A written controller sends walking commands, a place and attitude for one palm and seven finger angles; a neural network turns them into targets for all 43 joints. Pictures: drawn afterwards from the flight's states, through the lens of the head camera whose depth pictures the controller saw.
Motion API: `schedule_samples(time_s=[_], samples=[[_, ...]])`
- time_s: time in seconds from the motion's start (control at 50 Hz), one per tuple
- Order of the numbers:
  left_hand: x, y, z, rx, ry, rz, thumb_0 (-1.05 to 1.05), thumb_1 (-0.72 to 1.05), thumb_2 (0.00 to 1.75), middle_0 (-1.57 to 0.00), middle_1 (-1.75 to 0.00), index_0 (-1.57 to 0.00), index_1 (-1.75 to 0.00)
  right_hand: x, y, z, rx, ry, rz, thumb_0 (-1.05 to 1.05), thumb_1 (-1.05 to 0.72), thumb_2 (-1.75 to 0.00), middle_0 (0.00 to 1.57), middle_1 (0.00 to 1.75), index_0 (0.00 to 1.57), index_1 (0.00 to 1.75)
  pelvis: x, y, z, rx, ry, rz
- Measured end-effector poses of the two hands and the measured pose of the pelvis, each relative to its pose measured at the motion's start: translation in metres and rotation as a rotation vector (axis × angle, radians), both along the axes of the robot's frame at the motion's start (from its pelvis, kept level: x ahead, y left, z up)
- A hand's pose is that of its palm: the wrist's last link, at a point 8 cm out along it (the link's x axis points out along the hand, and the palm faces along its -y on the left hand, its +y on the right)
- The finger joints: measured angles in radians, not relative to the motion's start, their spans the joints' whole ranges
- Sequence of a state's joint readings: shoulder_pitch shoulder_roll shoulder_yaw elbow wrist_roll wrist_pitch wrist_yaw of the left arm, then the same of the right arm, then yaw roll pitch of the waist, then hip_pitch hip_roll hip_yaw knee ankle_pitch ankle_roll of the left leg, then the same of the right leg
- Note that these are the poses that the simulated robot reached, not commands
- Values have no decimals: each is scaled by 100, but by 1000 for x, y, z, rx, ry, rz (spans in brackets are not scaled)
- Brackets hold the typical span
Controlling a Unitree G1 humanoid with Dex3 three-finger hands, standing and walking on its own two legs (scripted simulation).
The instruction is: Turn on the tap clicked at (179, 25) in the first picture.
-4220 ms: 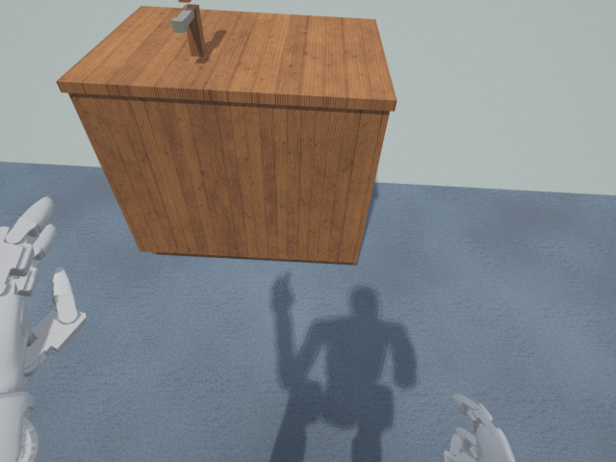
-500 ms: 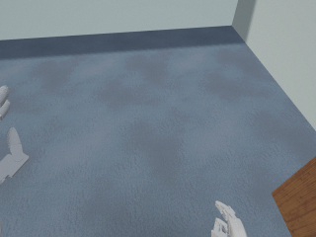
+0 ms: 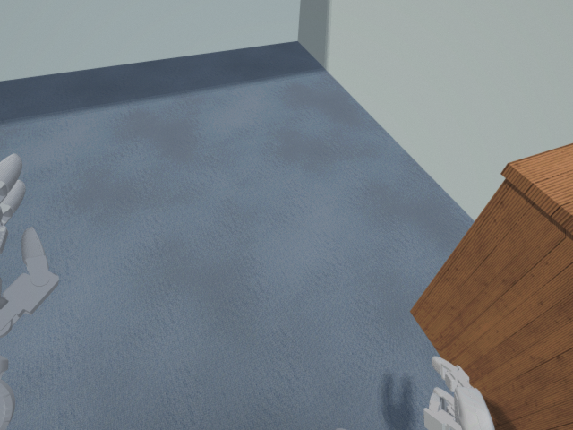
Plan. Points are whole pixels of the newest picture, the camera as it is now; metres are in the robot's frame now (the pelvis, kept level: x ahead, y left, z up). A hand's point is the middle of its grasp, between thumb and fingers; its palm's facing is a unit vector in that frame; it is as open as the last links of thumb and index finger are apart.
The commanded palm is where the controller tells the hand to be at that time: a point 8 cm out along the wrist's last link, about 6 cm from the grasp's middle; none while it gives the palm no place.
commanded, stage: turn to face it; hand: left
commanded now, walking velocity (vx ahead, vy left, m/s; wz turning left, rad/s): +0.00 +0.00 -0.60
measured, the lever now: out of the picture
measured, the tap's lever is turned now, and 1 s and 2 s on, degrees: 0 0 0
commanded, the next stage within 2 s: none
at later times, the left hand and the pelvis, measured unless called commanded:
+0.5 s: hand (182, 284) +0.22 +0.13 +0.18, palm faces +0.14 -0.87 -0.48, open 7.4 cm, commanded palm +0.18 +0.18 +0.18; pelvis -0.05 -0.04 +0.00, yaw -17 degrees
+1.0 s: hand (321, 352) +0.17 +0.00 +0.17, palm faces -0.18 -0.83 -0.52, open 7.5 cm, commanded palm +0.15 +0.08 +0.18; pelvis -0.14 -0.06 -0.01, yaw -35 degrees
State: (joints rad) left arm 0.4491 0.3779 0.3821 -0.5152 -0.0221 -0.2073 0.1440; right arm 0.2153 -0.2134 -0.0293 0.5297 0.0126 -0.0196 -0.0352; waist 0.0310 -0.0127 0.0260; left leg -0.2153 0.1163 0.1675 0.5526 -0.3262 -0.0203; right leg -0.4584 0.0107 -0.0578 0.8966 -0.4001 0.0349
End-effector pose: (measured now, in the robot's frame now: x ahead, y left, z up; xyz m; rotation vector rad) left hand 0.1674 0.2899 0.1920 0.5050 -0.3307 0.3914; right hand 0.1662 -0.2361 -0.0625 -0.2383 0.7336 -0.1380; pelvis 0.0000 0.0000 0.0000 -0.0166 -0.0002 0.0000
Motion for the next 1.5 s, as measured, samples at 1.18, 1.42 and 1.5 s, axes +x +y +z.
schedule_samples(time_s=[1.18, 1.42, 1.5], samples=[[-22, -243, 8, 96, 45, -751, 2, 88, 90, -22, -31, -21, -30, -387, -109, -24, 39, 137, -754, 1, -91, -90, 20, 30, 20, 30, -164, -49, -3, 60, -2, -708], [-52, -278, -4, 49, 41, -841, 2, 89, 90, -21, -30, -20, -30, -413, -72, -28, 129, -53, -803, 1, -91, -90, 20, 30, 20, 30, -204, -44, -9, 12, -30, -867], [-71, -312, -7, 86, 20, -915, 2, 89, 90, -21, -30, -20, -30, -439, -64, -52, 188, -49, -815, 1, -90, -90, 20, 30, 21, 30, -230, -48, -20, -7, -34, -902]])
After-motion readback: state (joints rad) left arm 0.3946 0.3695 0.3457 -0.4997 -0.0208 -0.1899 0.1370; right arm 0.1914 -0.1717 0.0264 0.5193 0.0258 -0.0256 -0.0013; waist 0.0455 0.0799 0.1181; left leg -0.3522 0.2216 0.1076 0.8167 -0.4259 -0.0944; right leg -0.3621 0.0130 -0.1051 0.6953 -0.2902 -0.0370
